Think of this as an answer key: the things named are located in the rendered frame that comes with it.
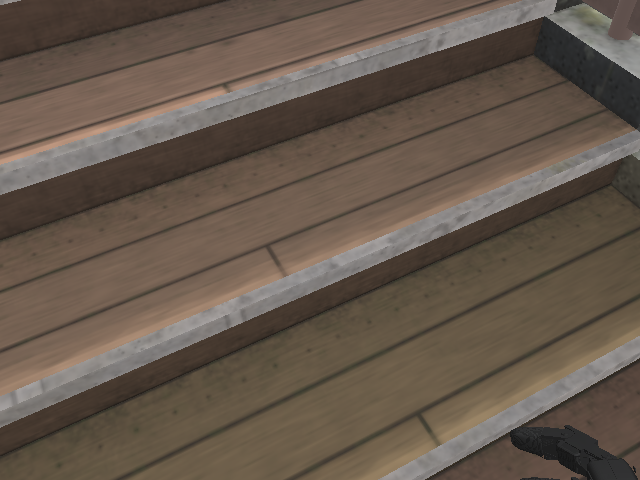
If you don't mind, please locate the right robot hand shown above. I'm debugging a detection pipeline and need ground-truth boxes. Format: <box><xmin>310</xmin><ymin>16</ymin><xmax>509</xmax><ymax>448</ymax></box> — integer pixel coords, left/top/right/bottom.
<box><xmin>510</xmin><ymin>425</ymin><xmax>638</xmax><ymax>480</ymax></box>

